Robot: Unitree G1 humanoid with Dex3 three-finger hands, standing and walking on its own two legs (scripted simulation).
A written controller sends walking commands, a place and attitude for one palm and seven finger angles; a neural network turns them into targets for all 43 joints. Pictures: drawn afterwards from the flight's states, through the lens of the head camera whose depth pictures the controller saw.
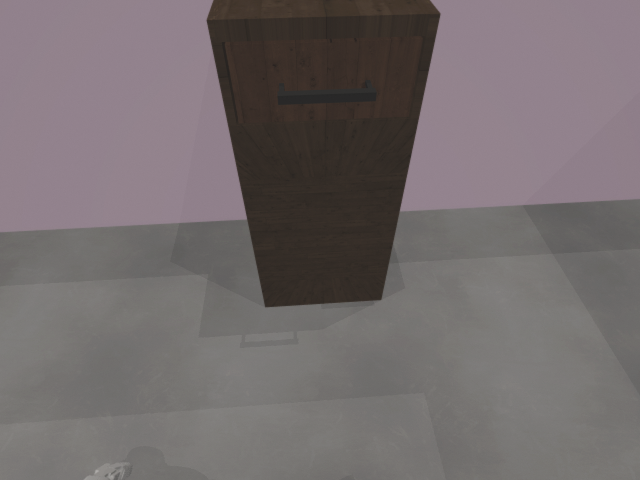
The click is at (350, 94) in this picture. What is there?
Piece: drawer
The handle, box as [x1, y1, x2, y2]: [277, 80, 376, 104]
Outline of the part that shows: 376,92 375,89 371,86 369,80 365,80 365,88 284,91 283,83 279,83 279,90 277,91 278,104 375,100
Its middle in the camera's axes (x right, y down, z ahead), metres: +0.01 -0.30 +0.80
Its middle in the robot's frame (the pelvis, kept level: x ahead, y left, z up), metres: +0.81 +0.04 +0.09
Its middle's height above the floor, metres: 0.86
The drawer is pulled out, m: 0.00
